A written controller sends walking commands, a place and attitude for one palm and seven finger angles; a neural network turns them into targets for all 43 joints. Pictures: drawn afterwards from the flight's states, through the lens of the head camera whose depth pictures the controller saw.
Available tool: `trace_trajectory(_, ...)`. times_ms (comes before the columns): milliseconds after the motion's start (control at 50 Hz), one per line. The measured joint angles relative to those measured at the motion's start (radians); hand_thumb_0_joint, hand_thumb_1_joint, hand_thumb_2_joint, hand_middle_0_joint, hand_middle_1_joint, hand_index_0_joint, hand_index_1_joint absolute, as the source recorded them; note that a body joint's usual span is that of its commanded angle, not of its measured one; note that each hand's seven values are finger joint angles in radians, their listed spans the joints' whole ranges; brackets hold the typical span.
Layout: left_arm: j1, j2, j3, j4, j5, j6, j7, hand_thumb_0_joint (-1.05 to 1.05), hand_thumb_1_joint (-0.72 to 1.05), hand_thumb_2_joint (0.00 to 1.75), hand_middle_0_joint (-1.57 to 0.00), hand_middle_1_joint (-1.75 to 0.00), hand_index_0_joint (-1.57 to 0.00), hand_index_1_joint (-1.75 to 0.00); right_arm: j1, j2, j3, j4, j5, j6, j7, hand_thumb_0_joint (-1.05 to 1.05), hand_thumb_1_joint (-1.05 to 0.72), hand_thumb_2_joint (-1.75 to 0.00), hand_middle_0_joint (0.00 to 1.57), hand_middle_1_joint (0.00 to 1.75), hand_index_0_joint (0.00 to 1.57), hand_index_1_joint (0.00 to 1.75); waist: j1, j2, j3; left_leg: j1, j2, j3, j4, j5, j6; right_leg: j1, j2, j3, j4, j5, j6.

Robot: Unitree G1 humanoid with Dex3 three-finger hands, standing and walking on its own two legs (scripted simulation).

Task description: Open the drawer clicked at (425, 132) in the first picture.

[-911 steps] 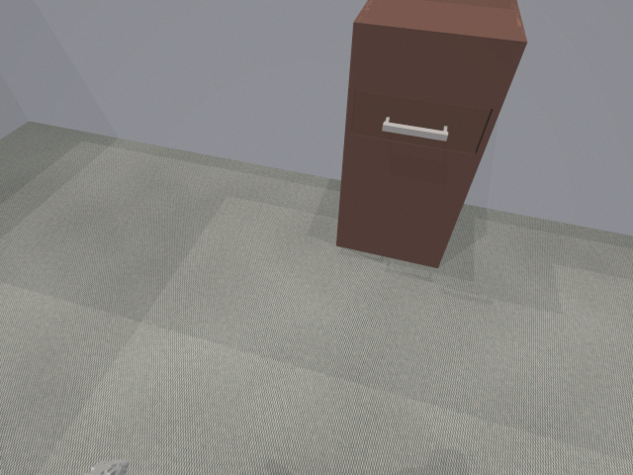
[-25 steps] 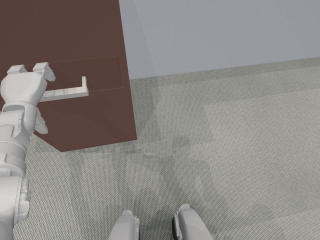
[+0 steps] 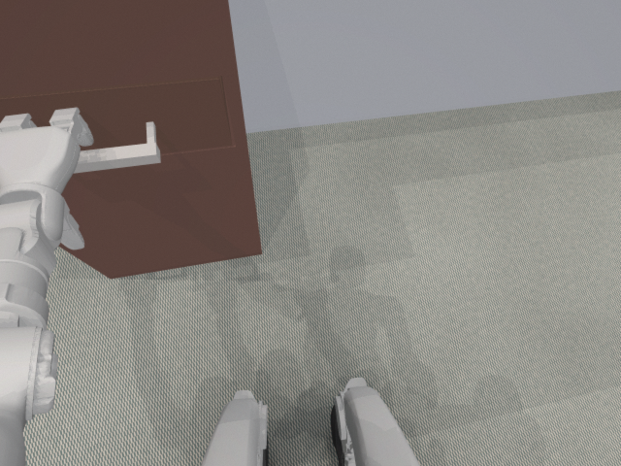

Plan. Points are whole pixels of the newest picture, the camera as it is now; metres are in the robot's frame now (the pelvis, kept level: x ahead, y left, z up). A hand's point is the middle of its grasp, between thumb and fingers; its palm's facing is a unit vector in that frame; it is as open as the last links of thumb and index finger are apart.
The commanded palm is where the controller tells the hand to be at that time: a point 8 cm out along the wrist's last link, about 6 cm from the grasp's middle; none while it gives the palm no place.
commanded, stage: lower the fingers behind the handle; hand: left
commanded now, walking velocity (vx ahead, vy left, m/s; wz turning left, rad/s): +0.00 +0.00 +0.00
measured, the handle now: (85, 149) +0.53 +0.29 -0.03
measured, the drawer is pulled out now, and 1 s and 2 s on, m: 0.00 0.00 0.01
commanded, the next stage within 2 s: close the thumb around the handle in 0.82 s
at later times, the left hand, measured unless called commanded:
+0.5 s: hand (71, 193) +0.48 +0.31 -0.05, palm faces -0.09 -0.01 -1.00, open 13.8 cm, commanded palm +0.48 +0.28 +0.00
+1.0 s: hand (72, 194) +0.48 +0.31 -0.05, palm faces -0.05 -0.02 -1.00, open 13.8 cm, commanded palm +0.47 +0.28 +0.00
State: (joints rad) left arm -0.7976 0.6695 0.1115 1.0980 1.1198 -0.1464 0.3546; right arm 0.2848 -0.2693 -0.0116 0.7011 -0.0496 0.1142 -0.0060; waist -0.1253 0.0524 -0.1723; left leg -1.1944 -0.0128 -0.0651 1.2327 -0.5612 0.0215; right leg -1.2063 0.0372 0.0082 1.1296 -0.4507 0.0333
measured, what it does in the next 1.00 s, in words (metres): stands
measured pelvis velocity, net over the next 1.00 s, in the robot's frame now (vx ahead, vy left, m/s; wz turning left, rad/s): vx -0.02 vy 0.00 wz -0.01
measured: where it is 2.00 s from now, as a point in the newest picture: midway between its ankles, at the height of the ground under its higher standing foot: outside the picture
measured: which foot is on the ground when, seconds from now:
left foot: down 0.00-1.00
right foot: down 0.00-1.00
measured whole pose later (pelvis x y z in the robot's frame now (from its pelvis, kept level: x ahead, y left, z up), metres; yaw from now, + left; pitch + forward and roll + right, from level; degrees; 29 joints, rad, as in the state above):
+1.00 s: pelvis -0.02 +0.00 -0.03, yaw +0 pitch +32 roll -5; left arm -0.81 0.67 0.13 1.04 1.11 -0.14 0.39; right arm 0.26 -0.26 -0.01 0.70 -0.05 0.11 0.01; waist -0.12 0.06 -0.17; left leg -1.34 -0.02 -0.07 1.37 -0.59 0.02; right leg -1.35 0.04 0.00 1.26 -0.48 0.04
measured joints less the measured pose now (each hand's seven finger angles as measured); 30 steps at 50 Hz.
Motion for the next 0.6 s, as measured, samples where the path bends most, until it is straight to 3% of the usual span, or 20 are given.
trace_trajectory(120,0.022,-0.003,0.018,-0.018,0.005,-0.040,-0.004,0.00,-0.49,0.30,-0.31,-1.20,-0.32,-1.20,0.007,0.002,-0.002,0.005,-0.005,-0.006,-0.001,0.01,-0.90,-0.90,0.20,0.30,0.20,0.30,0.001,0.000,-0.003,-0.046,-0.002,0.000,0.038,-0.010,0.000,-0.047,0.000,-0.001,0.038,-0.010,0.001)
trace_trajectory(200,0.028,-0.004,0.037,-0.044,0.014,-0.065,0.029,0.00,-0.49,0.30,-0.32,-1.20,-0.32,-1.20,0.002,0.004,-0.004,0.014,-0.011,-0.006,0.003,0.01,-0.90,-0.90,0.20,0.30,0.20,0.30,-0.001,0.000,-0.007,-0.083,-0.002,-0.004,0.074,-0.021,-0.001,-0.081,0.000,-0.006,0.070,-0.020,0.001)
trace_trajectory(340,-0.007,0.000,0.038,-0.028,0.021,-0.004,0.082,0.00,-0.49,0.30,-0.31,-1.20,-0.32,-1.20,-0.020,0.004,-0.005,0.017,-0.014,0.000,0.018,0.01,-0.90,-0.90,0.20,0.30,0.20,0.30,-0.002,0.005,0.000,-0.130,-0.004,-0.011,0.119,-0.029,-0.004,-0.125,0.000,-0.013,0.111,-0.027,0.001)
trace_trajectory(460,-0.039,0.001,0.003,-0.002,0.004,0.045,0.046,0.00,-0.49,0.30,-0.30,-1.20,-0.32,-1.20,-0.028,0.007,0.007,0.012,-0.003,-0.007,0.013,0.01,-0.90,-0.90,0.20,0.30,0.20,0.30,-0.004,0.004,0.001,-0.130,-0.004,-0.011,0.117,-0.024,-0.003,-0.126,0.000,-0.013,0.111,-0.023,0.001)
trace_trajectory(600,-0.033,0.028,0.005,-0.011,-0.003,0.015,-0.025,0.00,-0.49,0.30,-0.30,-1.20,-0.32,-1.20,-0.016,0.005,0.015,-0.005,0.003,-0.021,-0.004,0.01,-0.90,-0.90,0.20,0.30,0.20,0.30,-0.013,0.004,-0.003,-0.128,-0.001,-0.010,0.119,-0.025,-0.003,-0.125,0.003,-0.013,0.111,-0.022,-0.001)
